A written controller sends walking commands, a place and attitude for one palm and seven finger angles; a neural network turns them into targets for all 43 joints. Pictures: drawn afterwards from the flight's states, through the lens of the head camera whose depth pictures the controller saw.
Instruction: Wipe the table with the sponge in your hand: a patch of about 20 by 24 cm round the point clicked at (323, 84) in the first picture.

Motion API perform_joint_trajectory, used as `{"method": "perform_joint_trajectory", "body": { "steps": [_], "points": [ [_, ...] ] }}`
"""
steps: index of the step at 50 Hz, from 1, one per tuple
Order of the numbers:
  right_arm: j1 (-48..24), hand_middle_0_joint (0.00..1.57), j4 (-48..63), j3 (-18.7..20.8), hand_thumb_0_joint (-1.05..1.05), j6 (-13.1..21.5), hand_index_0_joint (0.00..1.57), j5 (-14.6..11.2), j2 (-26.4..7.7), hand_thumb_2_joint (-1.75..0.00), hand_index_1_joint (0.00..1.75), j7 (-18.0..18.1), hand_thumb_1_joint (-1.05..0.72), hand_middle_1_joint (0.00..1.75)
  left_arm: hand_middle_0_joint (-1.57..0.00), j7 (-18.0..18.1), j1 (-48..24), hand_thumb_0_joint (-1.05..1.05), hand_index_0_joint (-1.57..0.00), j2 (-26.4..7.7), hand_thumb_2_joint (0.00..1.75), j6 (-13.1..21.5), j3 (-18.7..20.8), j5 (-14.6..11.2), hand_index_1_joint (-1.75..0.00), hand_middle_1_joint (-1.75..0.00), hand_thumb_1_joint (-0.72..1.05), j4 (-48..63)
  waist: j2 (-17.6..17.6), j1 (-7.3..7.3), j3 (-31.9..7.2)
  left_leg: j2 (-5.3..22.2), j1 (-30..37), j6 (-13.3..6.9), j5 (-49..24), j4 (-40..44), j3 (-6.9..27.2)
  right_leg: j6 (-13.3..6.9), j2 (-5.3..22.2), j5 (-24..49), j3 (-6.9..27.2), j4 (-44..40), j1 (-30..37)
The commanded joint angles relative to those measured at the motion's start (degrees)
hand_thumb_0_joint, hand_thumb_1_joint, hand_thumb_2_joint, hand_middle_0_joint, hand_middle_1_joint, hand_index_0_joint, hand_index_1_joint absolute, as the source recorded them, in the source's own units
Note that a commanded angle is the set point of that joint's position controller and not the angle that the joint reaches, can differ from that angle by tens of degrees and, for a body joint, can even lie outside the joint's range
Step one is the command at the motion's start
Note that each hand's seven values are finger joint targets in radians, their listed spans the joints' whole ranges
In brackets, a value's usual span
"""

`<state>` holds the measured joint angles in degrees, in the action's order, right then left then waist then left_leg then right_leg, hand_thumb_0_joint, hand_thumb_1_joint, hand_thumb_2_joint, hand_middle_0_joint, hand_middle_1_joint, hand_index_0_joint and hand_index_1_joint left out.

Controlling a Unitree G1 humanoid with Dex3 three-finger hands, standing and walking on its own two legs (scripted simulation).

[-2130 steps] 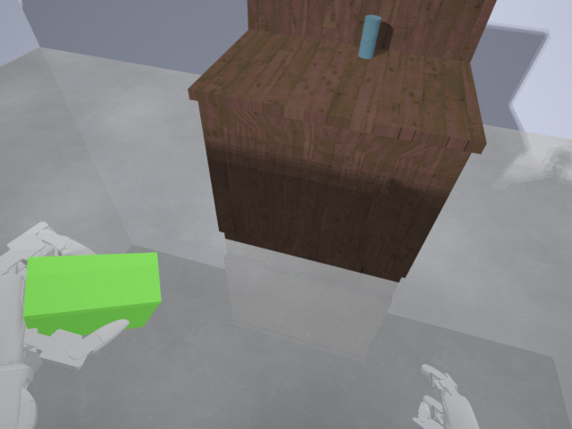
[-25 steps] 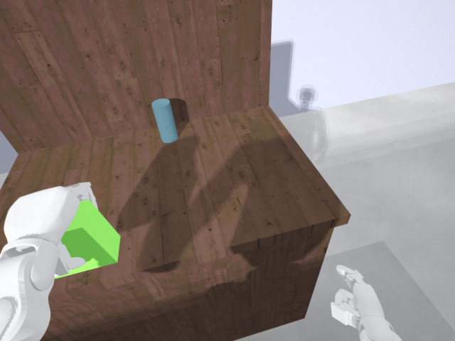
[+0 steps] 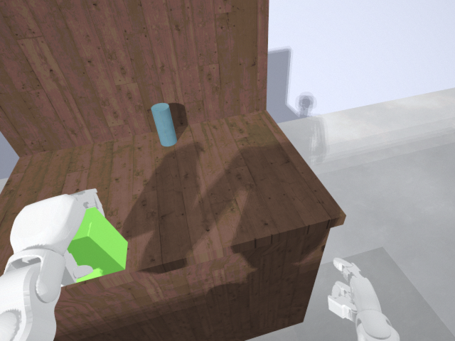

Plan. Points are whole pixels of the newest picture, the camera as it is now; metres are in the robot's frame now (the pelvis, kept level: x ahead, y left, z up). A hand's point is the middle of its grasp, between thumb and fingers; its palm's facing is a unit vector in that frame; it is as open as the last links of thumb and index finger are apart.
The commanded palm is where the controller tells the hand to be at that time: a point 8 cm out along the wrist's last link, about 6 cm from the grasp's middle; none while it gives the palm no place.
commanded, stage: bring the sponge back beside the body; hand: left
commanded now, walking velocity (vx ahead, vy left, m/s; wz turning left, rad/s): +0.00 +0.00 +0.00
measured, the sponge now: (84, 253) +0.19 +0.29 +0.10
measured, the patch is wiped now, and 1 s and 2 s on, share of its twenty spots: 1.00 1.00 1.00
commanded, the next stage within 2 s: step back with the hand held close in 0.04 s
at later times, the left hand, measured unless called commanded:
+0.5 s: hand (84, 215) +0.21 +0.26 +0.18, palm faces +0.35 -0.83 -0.43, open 9.7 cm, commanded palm +0.15 +0.30 +0.20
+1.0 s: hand (45, 254) +0.14 +0.27 +0.18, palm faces +0.44 -0.82 -0.36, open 9.7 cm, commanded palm +0.08 +0.31 +0.20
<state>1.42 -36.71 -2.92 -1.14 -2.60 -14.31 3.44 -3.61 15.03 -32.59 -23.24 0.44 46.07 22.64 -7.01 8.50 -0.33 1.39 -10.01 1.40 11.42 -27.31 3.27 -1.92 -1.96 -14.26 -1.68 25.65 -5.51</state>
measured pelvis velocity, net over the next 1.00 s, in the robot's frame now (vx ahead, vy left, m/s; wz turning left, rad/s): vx -0.07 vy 0.02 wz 0.03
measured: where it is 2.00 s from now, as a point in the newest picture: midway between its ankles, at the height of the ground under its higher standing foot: outside the picture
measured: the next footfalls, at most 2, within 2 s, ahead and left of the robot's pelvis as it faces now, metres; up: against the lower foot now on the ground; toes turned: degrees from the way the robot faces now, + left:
right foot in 1.32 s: -0.10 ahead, -0.12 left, +0.00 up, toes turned -1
left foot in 1.58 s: -0.14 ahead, +0.15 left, +0.00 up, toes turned +2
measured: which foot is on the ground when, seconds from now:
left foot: down 0.00-1.00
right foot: down 0.00-1.00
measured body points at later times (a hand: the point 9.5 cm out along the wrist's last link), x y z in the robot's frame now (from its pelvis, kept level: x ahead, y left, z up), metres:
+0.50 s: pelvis -0.01 +0.02 -0.01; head +0.00 +0.03 +0.44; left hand +0.18 +0.30 +0.21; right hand +0.14 -0.23 -0.10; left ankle +0.03 +0.13 -0.74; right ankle +0.00 -0.10 -0.74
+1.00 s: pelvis -0.07 +0.02 -0.03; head -0.07 +0.04 +0.42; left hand +0.11 +0.31 +0.20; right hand +0.11 -0.20 -0.09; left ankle +0.02 +0.13 -0.73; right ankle +0.00 -0.10 -0.74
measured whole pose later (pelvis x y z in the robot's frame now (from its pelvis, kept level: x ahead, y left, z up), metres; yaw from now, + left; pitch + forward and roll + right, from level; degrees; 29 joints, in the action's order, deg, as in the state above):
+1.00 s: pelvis -0.07 +0.02 -0.03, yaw +1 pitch +1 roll -2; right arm 12.0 -32.7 -1.7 5.3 -1.0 -12.6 4.0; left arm 8.0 22.6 -22.5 8.3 21.5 -2.7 33.4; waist -0.6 0.5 -1.7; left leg 0.0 -31.7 -0.8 22.8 -44.5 2.8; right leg -0.1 -0.2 -12.9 -3.1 37.8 -26.3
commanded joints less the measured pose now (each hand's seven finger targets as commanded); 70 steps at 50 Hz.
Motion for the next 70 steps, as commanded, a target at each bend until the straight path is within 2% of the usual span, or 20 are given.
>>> {"method": "perform_joint_trajectory", "body": {
  "steps": [1, 7, 8, 9, 10, 11, 12, 15, 17, 24, 41, 49, 52, 55, 58, 64, 66, 67, 68, 70],
  "points": [
    [-13.5, 0.20, 10.8, 1.6, 0.00, 3.2, 0.20, 0.2, -5.1, -0.90, 0.30, 0.0, -0.90, 0.30, -1.20, 3.1, -11.7, 0.00, -1.20, -13.5, 1.30, 0.9, 10.5, 2.2, -1.60, -1.60, 0.10, 12.5, 1.2, 0.30, -7.5, -2.9, 3.0, -3.3, -5.5, 3.5, -0.5, -1.8, -0.5, 2.2, 3.5, -6.3, -2.4],
    [-13.2, 0.20, 10.4, 1.7, 0.00, 3.3, 0.20, 0.1, -5.3, -0.90, 0.30, 0.2, -0.90, 0.30, -1.20, 3.2, -11.0, 0.00, -1.20, -12.6, 1.30, 0.7, 9.8, 1.9, -1.60, -1.60, 0.10, 10.3, 2.0, -0.04, -5.7, -2.8, 2.9, -3.2, -4.5, 3.7, -0.8, -1.5, -0.5, 0.9, 3.4, -7.1, -3.7],
    [-12.5, 0.20, 10.0, 1.8, 0.00, 3.0, 0.20, 0.1, -5.4, -0.90, 0.30, 0.3, -0.90, 0.30, -1.20, 2.8, -7.6, 0.00, -1.20, -7.2, 1.30, -0.1, 5.7, 2.2, -1.60, -1.60, 0.10, 3.3, 5.1, -0.96, -2.3, -2.6, 1.7, -3.1, -3.0, 3.8, -1.2, -1.2, -0.6, -0.4, 3.1, -7.7, -5.6],
    [-4.1, 0.20, 21.9, 1.9, 0.00, 3.4, 0.20, -0.9, -3.5, -0.90, 0.30, 0.2, -0.90, 0.30, -1.20, 4.9, -19.2, 0.00, -1.20, 0.3, 1.30, 14.2, 19.7, -46.9, -1.60, -1.60, 0.10, 20.2, 13.5, -6.76, 5.9, -1.8, -0.4, -4.3, 8.1, -4.2, -0.1, -0.3, 3.0, 1.7, 8.9, -12.8, -19.1],
    [-0.7, 0.20, 17.5, -0.1, 0.00, 4.2, 0.20, 0.9, -2.8, -0.90, 0.30, 0.7, -0.90, 0.30, -1.20, 6.2, -15.6, 0.00, -1.20, -7.8, 1.30, 20.1, 22.0, -46.1, -1.60, -1.60, 0.10, 14.0, 19.4, -6.43, 3.4, -2.7, 1.2, -4.3, 10.0, -7.5, -0.2, -1.3, 5.6, -2.8, 9.9, -13.6, -20.8],
    [3.8, 0.20, 15.8, 1.1, 0.00, 4.3, 0.20, 1.1, -3.2, -0.90, 0.30, 1.3, -0.90, 0.30, -1.20, 7.5, -7.3, 0.00, -1.20, -5.5, 1.30, 23.1, 24.2, -48.4, -1.60, -1.60, 0.10, 12.7, 22.6, -6.35, -1.1, -1.7, 1.4, -3.9, 7.9, -10.8, 0.3, -2.1, 9.1, 2.4, 10.0, -12.0, -19.4],
    [4.5, 0.20, 15.5, 1.4, 0.00, 4.5, 0.20, 1.1, -3.7, -0.90, 0.30, 1.3, -0.90, 0.30, -1.20, 8.0, -5.4, 0.00, -1.20, -3.7, 1.30, 25.0, 23.5, -49.5, -1.60, -1.60, 0.10, 17.0, 19.0, -7.03, -6.1, -1.0, 1.8, -3.5, 4.4, -11.9, 0.2, -2.3, 11.3, 10.4, 9.1, -8.5, -16.4],
    [5.1, 0.20, 15.0, 2.6, 0.00, 4.5, 0.20, 1.7, -6.7, -0.90, 0.30, 1.7, -0.90, 0.30, -1.20, 10.1, -1.3, 0.00, -1.20, -6.0, 1.30, 29.9, 28.6, -51.6, -1.60, -1.60, 0.10, 26.3, -3.0, -6.96, -10.5, 4.0, 0.1, -4.4, -6.3, -3.3, 4.2, -0.5, 9.4, 16.8, 4.7, 3.0, -11.0],
    [5.7, 0.20, 15.8, 3.0, 0.00, 5.1, 0.20, 2.0, -6.3, -0.90, 0.30, 1.2, -0.90, 0.30, -1.20, 10.7, 5.5, 0.00, -1.20, -3.3, 1.30, 31.4, 29.3, -51.2, -1.60, -1.60, 0.10, 26.2, -9.3, -6.18, -11.6, 5.3, -4.9, -5.3, -13.6, -2.1, 7.0, 0.7, 5.3, 13.2, 2.3, 5.8, -8.5],
    [6.8, 0.20, 14.5, 4.8, 0.00, 5.8, 0.20, 1.2, -6.4, -0.90, 0.30, 0.9, -0.90, 0.30, -1.20, 11.0, 9.7, 0.00, -1.20, -1.4, 1.30, 33.3, 29.6, -51.0, -1.60, -1.60, 0.10, 22.4, 3.2, -7.70, -12.5, 5.6, -8.4, -3.8, -12.7, -4.9, 7.0, 0.9, 6.0, 15.1, 3.5, 4.3, -9.2],
    [7.7, 0.20, 13.4, 5.0, 0.00, 9.5, 0.20, 1.8, -7.0, -0.90, 0.30, 1.6, -0.90, 0.30, -1.20, 12.5, 4.9, 0.00, -1.20, 0.0, 1.30, 35.6, 29.0, -48.5, -1.60, -1.60, 0.10, 21.5, -0.5, -8.60, -5.9, 6.1, -26.0, -6.0, 28.2, 3.8, 10.1, 1.8, 2.3, -4.0, 3.3, 8.5, -10.5],
    [7.0, 0.20, 11.4, 4.2, 0.00, 8.7, 0.20, 1.7, -5.0, -0.90, 0.30, 0.7, -0.90, 0.30, -1.20, 12.9, 1.9, 0.00, -1.20, -1.0, 1.30, 35.3, 26.6, -49.4, -1.60, -1.60, 0.10, 24.0, 12.9, -9.77, -8.5, 0.5, -9.8, -1.9, 13.7, -22.4, 0.7, -4.2, 16.9, -0.1, 12.8, -3.2, -27.0],
    [5.8, 0.20, 13.1, 4.5, 0.00, 7.6, 0.20, 1.7, -5.8, -0.90, 0.30, 0.6, -0.90, 0.30, -1.20, 13.0, 3.7, 0.00, -1.20, -2.5, 1.30, 35.5, 29.0, -49.6, -1.60, -1.60, 0.10, 27.4, 6.1, -9.60, -7.1, 3.6, -13.1, -3.5, 17.6, -10.5, 5.9, -1.5, 12.0, -0.6, 7.7, 4.5, -26.1],
    [6.1, 0.20, 14.6, 5.7, 0.00, 8.8, 0.20, 2.5, -7.4, -0.90, 0.30, 0.5, -0.90, 0.30, -1.20, 13.7, 3.9, 0.00, -1.20, -3.3, 1.30, 36.6, 32.2, -48.4, -1.60, -1.60, 0.10, 31.6, -17.2, -9.36, -8.3, 16.2, -23.1, -9.0, 31.1, 13.8, 23.0, 3.3, -0.4, -13.2, 1.2, 32.1, -20.0],
    [8.3, 0.20, 11.9, 7.1, 0.00, 10.5, 0.20, 2.1, -5.9, -0.90, 0.30, -0.7, -0.90, 0.30, -1.20, 13.7, 0.9, 0.00, -1.20, -1.7, 1.30, 36.6, 31.9, -48.7, -1.60, -1.60, 0.10, 26.3, -5.7, -9.03, -8.5, 16.7, -18.5, -9.5, 23.0, 10.8, 15.9, 3.6, -0.6, -15.3, 4.1, 44.9, -23.4],
    [7.2, 0.20, 10.6, 4.8, 0.00, 12.3, 0.20, 2.0, -4.6, -0.90, 0.30, -0.7, -0.90, 0.30, -1.20, 12.2, 3.1, 0.00, -1.20, 2.5, 1.30, 36.8, 27.0, -49.8, -1.60, -1.60, 0.10, 23.4, -6.1, -7.90, -10.2, 11.7, -12.3, -4.5, 13.0, 4.8, 8.4, 1.4, 0.5, -7.6, 1.7, 5.9, -10.5],
    [7.2, 0.20, 10.4, 4.2, 0.00, 11.7, 0.20, 1.8, -2.8, -0.90, 0.30, -0.8, -0.90, 0.30, -1.20, 11.5, 3.6, 0.00, -1.20, 1.6, 1.30, 38.2, 26.2, -49.2, -1.60, -1.60, 0.10, 24.1, 7.4, -8.02, -9.2, 3.8, -10.6, -0.7, 11.7, -18.3, 0.0, -2.4, 9.4, 7.9, 7.5, -10.4, -12.9],
    [6.1, 0.20, 10.3, 3.5, 0.00, 11.8, 0.20, 1.5, -2.1, -0.90, 0.30, -0.4, -0.90, 0.30, -1.20, 11.9, 2.5, 0.00, -1.20, -1.4, 1.30, 39.0, 26.9, -49.2, -1.60, -1.60, 0.10, 23.7, 20.8, -7.89, -7.9, -2.2, -17.2, 1.8, 17.6, -37.7, -5.9, -6.9, 20.4, 25.5, 16.5, -11.1, -14.5],
    [5.7, 0.20, 10.6, 6.1, 0.00, 11.3, 0.20, 0.5, -3.7, -0.90, 0.30, 0.0, -0.90, 0.30, -1.20, 11.2, 5.6, 0.00, -1.20, 0.4, 1.30, 37.8, 26.0, -49.8, -1.60, -1.60, 0.10, 21.5, 28.7, -7.85, -8.1, -2.5, -20.5, 1.5, 19.7, -49.2, -0.3, -8.3, 22.8, 35.8, 17.3, -8.2, -16.8],
    [3.2, 0.20, 12.4, 3.6, 0.00, 9.3, 0.20, 1.3, -0.7, -0.90, 0.30, -0.3, -0.90, 0.30, -1.20, 10.7, 6.7, 0.00, -1.20, -1.3, 1.30, 37.0, 29.1, -50.0, -1.60, -1.60, 0.10, 24.2, 18.8, -8.61, -7.6, 0.2, -24.6, 0.6, 18.5, -50.2, 1.5, -8.4, 21.5, 43.7, 13.4, -1.2, -12.5]
  ]
}}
